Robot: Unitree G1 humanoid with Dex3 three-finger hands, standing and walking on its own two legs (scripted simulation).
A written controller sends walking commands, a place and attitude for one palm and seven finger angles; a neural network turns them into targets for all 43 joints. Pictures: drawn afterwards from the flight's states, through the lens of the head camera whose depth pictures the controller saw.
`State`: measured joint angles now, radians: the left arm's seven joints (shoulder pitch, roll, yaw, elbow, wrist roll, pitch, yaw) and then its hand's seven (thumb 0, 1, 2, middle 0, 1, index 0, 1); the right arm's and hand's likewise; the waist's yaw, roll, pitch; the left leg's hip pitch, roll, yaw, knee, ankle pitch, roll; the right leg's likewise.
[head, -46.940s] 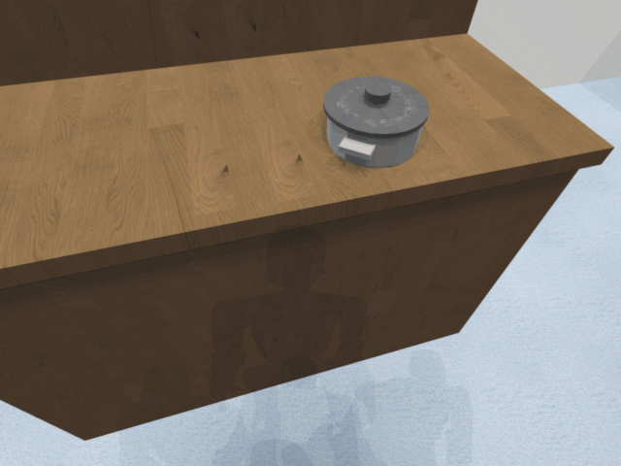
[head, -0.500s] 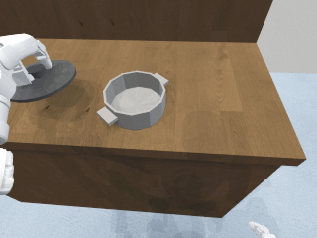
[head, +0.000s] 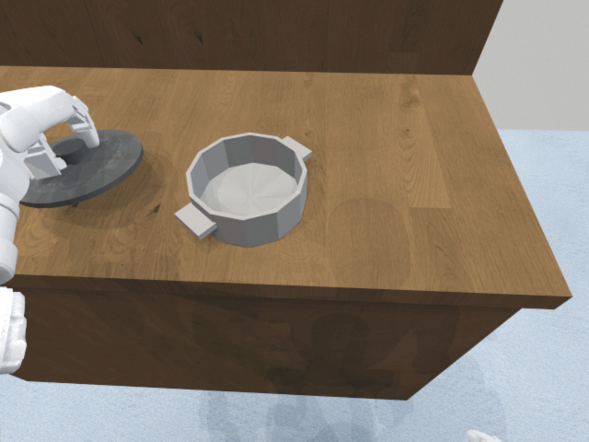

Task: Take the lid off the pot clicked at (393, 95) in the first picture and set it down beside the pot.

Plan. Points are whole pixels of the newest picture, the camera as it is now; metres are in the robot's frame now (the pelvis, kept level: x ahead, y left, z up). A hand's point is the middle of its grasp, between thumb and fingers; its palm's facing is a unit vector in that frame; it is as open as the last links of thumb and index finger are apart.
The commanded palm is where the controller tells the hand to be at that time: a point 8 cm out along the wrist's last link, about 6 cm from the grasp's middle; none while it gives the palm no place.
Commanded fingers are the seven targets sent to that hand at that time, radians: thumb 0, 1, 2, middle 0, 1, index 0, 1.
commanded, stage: lower the lid onto the table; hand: left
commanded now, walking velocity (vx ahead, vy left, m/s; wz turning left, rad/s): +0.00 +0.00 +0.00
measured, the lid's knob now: (70, 151) +0.47 +0.30 +0.14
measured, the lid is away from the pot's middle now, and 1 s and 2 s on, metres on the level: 0.24 0.24 0.25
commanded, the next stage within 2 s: open the fingers wide in 0.84 s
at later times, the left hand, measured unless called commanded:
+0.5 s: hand (57, 179) +0.43 +0.31 +0.13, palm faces -0.42 -0.11 -0.90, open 7.6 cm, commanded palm +0.44 +0.31 +0.20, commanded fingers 0.00 0.61 1.11 -1.27 -1.06 -0.82 -0.86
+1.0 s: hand (70, 180) +0.44 +0.30 +0.12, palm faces -0.44 -0.08 -0.89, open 7.6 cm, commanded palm +0.45 +0.30 +0.17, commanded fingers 0.00 0.55 1.07 -1.18 -1.04 -0.78 -0.85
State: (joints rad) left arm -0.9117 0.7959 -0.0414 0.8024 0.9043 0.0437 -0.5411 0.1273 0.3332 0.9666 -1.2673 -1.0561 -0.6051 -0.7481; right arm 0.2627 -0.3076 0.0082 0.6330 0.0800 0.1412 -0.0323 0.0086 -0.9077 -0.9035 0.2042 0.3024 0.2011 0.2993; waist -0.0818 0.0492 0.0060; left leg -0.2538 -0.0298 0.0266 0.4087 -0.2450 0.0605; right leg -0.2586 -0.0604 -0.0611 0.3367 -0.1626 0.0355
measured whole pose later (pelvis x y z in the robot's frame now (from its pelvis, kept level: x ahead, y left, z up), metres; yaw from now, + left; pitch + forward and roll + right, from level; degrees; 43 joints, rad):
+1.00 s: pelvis +0.00 +0.01 -0.01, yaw -1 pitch +8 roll -2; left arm -0.91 0.78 -0.05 0.97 0.93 -0.10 -0.47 0.14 0.35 1.00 -1.26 -1.06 -0.59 -0.75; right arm 0.30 -0.29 0.00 0.66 0.07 0.18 -0.05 0.01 -0.91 -0.90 0.20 0.30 0.20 0.30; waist -0.10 0.04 -0.04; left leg -0.35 -0.03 0.04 0.49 -0.28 0.07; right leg -0.35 -0.06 -0.05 0.40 -0.19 0.03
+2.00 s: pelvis +0.00 +0.01 -0.01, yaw -1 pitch +9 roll -2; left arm -0.85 0.80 -0.01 0.90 0.91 -0.16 -0.42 0.00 -0.09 0.86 -0.49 -0.67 -0.47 -0.67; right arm 0.26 -0.28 0.01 0.63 0.07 0.24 -0.05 0.01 -0.91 -0.90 0.20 0.30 0.20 0.30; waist -0.09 0.04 -0.04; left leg -0.37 -0.02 0.03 0.50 -0.29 0.07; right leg -0.36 -0.05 -0.05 0.40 -0.19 0.03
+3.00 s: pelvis +0.00 +0.01 +0.00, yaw +0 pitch +8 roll -2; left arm -0.98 0.84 -0.04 0.77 0.90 -0.02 -0.54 0.00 -0.11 0.86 -0.47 -0.66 -0.47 -0.66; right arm 0.25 -0.29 0.02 0.62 0.07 0.21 -0.02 0.01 -0.91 -0.90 0.20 0.30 0.20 0.30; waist -0.07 0.05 -0.05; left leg -0.32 -0.04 0.02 0.44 -0.26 0.08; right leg -0.31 -0.07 -0.05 0.34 -0.17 0.03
